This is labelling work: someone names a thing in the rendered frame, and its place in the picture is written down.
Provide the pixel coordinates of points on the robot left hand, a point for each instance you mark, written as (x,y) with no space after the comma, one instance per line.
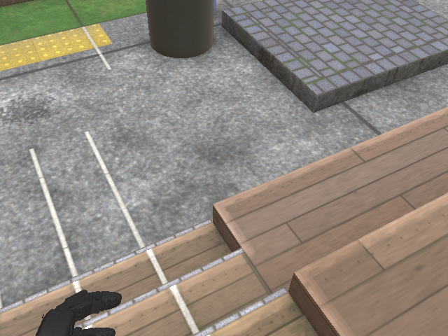
(61,320)

